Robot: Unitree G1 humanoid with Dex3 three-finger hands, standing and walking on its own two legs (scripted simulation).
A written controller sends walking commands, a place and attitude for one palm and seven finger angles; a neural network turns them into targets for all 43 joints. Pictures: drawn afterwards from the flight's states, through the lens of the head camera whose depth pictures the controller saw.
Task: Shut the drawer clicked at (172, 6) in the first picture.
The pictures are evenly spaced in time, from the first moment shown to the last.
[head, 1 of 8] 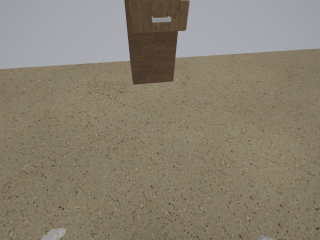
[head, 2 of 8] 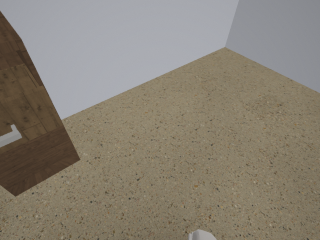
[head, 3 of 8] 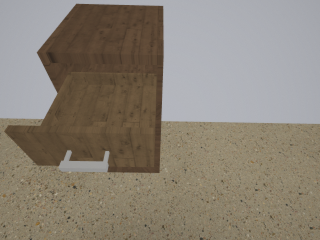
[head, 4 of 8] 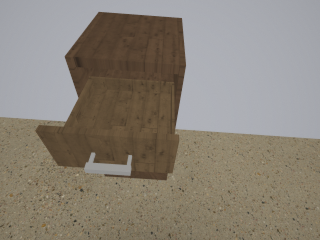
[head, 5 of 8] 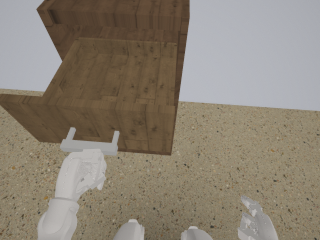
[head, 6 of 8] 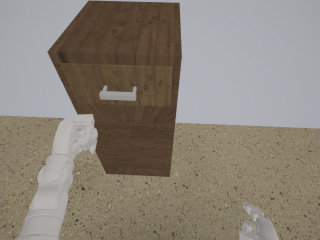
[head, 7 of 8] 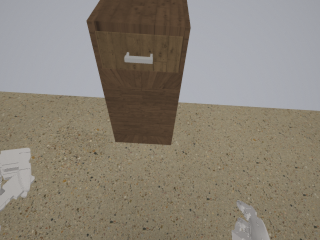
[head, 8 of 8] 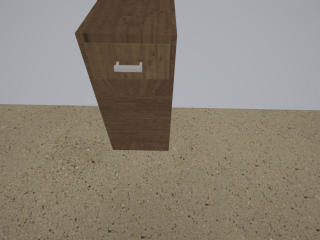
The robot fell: no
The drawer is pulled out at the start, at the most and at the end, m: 0.30 0.30 0.00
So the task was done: yes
